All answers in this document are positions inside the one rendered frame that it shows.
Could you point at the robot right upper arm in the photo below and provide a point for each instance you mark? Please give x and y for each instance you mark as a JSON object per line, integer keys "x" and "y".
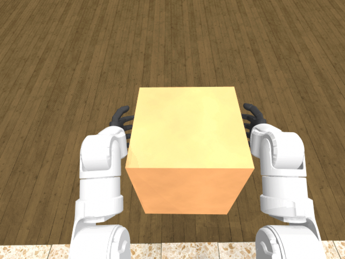
{"x": 287, "y": 242}

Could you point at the robot left hand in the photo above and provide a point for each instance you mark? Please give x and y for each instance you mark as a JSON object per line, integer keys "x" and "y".
{"x": 118, "y": 121}

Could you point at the carton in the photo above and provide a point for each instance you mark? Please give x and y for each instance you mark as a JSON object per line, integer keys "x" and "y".
{"x": 188, "y": 150}

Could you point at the robot left forearm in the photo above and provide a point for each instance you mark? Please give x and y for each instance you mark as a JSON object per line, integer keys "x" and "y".
{"x": 100, "y": 162}

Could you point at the robot right hand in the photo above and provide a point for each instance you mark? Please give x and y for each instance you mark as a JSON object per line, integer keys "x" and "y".
{"x": 255, "y": 119}

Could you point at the robot right forearm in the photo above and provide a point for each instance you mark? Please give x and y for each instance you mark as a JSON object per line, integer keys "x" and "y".
{"x": 282, "y": 160}

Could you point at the robot left upper arm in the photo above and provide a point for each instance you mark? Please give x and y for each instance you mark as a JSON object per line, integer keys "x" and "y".
{"x": 101, "y": 242}

